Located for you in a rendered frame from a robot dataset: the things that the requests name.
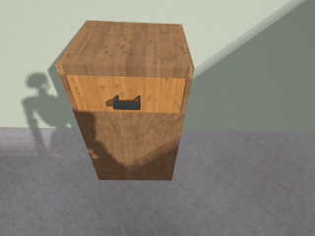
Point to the drawer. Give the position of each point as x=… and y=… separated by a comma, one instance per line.
x=97, y=93

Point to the handle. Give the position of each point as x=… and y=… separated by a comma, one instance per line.
x=126, y=104

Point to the cabinet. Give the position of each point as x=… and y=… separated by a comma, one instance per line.
x=123, y=145

